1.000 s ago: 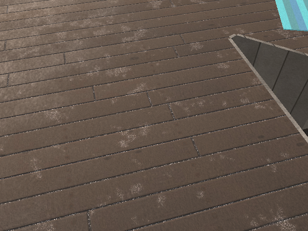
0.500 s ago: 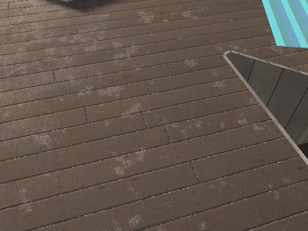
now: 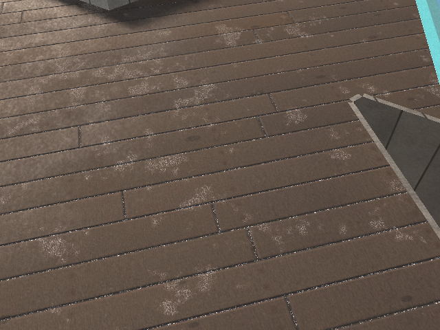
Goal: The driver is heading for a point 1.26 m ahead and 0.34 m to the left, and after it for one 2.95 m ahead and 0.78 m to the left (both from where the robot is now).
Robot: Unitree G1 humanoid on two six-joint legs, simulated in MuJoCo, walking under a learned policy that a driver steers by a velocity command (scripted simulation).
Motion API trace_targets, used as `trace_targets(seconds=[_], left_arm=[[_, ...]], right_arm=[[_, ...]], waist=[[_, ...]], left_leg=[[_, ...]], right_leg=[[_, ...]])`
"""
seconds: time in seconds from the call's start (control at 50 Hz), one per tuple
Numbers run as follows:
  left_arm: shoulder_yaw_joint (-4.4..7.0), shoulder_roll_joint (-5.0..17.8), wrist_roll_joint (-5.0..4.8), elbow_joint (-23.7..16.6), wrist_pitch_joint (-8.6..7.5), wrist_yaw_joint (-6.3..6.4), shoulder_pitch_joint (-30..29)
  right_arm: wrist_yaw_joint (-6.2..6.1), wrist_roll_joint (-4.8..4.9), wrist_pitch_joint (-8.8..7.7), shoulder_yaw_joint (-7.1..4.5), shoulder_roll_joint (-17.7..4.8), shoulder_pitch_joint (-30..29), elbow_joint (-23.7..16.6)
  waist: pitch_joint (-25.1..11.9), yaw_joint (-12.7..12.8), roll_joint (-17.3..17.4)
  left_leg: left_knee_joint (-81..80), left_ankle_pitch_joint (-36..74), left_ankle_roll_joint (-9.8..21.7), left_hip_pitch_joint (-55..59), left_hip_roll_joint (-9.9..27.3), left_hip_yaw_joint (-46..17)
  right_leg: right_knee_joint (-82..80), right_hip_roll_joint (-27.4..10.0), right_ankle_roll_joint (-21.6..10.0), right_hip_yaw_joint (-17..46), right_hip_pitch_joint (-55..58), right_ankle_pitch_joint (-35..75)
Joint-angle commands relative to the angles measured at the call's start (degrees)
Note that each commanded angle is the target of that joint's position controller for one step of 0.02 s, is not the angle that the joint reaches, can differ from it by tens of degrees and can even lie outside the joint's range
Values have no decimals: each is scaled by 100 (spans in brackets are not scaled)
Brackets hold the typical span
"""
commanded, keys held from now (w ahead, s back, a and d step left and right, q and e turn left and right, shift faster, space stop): w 0.90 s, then w+q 0.10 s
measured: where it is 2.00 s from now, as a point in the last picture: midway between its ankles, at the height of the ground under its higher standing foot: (205, 171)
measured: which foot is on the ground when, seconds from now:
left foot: up 0.00-0.32, down 0.34-0.88, up 0.90-1.00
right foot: down 0.00-0.36, up 0.38-0.86, down 0.88-1.00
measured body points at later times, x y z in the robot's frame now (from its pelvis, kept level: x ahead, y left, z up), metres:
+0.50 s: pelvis +0.29 +0.08 +0.00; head +0.31 +0.09 +0.45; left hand +0.35 +0.35 -0.14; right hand +0.38 -0.19 -0.12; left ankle +0.33 +0.16 -0.74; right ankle +0.23 -0.08 -0.65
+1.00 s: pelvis +0.57 +0.01 -0.01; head +0.60 +0.00 +0.44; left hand +0.71 +0.27 -0.12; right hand +0.59 -0.26 -0.16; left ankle +0.43 +0.16 -0.65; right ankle +0.64 -0.08 -0.74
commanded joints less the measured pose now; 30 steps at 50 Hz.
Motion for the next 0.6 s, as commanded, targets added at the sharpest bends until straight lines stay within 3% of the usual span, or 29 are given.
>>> trace_targets(seconds=[0.02, 0.06, 0.12, 0.22, 0.28, 0.3, 0.32, 0.34, 0.36, 0.38, 0.4, 0.42, 0.44, 0.46, 0.5, 0.52, 0.54, 0.6], left_arm=[[120, 720, 5, -271, -122, 82, -178], [142, 822, -8, -213, -86, 162, 51], [143, 892, -62, -140, -35, 225, 347], [167, 962, -129, 102, 81, 245, 920], [217, 1063, -135, 128, 184, 272, 885], [230, 1113, -132, 94, 215, 276, 757], [203, 1056, -117, 56, 250, 275, 642], [114, 855, -46, -52, 253, 278, 636], [-89, 197, -18, -149, 142, 222, 1292], [-84, 311, -88, -62, -9, 192, 1224], [66, 874, -256, -196, -99, 166, 711], [70, 906, -287, -298, -129, 181, 324], [101, 857, -188, -319, -91, 231, 51], [126, 751, -150, -314, -19, 255, 211], [106, 512, -109, -248, 120, 256, 398], [135, 523, -109, -241, 188, 287, 310], [115, 433, -102, -324, 208, 286, 233], [132, 467, -37, -539, 181, 274, -432]], right_arm=[[-44, -70, 83, -101, -309, 312, -235], [-25, -106, 65, -106, -303, -152, -391], [34, -85, 7, -62, -193, -823, -575], [184, -5, -38, -11, -224, -1656, -891], [274, 5, -91, -58, -409, -1571, -987], [278, 4, -108, -117, -532, -1248, -925], [259, -8, -114, -238, -728, -505, -704], [210, -53, -110, -383, -1090, 580, -420], [188, -156, -63, -543, -1712, 1321, -257], [214, -112, -43, -415, -1294, 1406, -230], [208, -78, -54, -296, -951, 929, -303], [199, -86, -53, -233, -756, 427, -440], [233, -121, -51, -157, -522, 39, -483], [240, -173, -79, -141, -490, -135, -494], [267, -163, -113, -146, -456, -110, -413], [257, -173, -126, -130, -365, -34, -356], [221, -174, -135, -191, -663, 12, -314], [117, -151, -93, -206, -670, 341, -172]], waist=[[85, -281, -484], [138, -154, -438], [189, 64, -467], [334, 333, -490], [208, 133, -627], [8, -86, -706], [-442, -481, -663], [-1237, -882, -424], [-2140, -749, 919], [-2480, -800, 1194], [-1596, -741, 814], [-1033, -594, 429], [-529, -435, 4], [-429, -192, 311], [-334, -39, 282], [-262, -26, 92], [-182, 34, 297], [-6, -134, 17]], left_leg=[[-589, 639, -149, -421, 376, -152], [-1340, 1351, -216, -704, 368, -113], [-2521, 2199, -226, -505, 150, 102], [-3382, 2050, -150, -621, -51, 171], [-3652, 1399, 65, -310, -180, 208], [-3734, 1234, 160, 226, -333, 343], [-3850, 1261, 302, 1245, -529, 518], [-3622, 1408, 583, 2910, -104, 79], [-3885, 642, 1486, 5280, 1386, -2458], [-4779, 81, 1701, 5593, 1721, -4004], [-4844, -120, 1365, 4922, 1523, -3232], [-4947, 222, 1171, 4068, 1308, -2420], [-5186, 713, 986, 3197, 984, -1757], [-5366, 991, 976, 2692, 892, -1423], [-5656, 1338, 1049, 2220, 736, -1044], [-5735, 1438, 953, 2175, 535, -788], [-5819, 1719, 1100, 2133, 719, -761], [-5918, 1941, 1049, 2364, 619, -444]], right_leg=[[-1426, -1639, -1080, 1401, -195, 380], [-1464, -1583, -1002, 1232, 11, 484], [-1437, -1401, -792, 865, 168, 613], [-1089, -1712, -719, 871, 1106, 621], [-631, -1957, -571, 965, 1611, 1259], [-246, -1909, -492, 891, 1634, 2069], [635, -1651, -361, 668, 1500, 2938], [2058, -1335, -173, 409, 683, 2541], [4398, -413, 270, 92, -1708, 292], [5332, -141, 258, 901, -2628, -2492], [5752, -513, 127, 1064, -3174, -2261], [5592, -840, 68, 894, -3159, -1718], [5183, -1047, 58, 771, -2919, -1281], [4864, -1231, 87, 822, -2544, -968], [4568, -1307, 183, 780, -2162, -754], [4512, -1313, 158, 739, -2212, -560], [4228, -1330, 242, 746, -2409, -355], [3204, -1336, 400, 709, -2806, 444]])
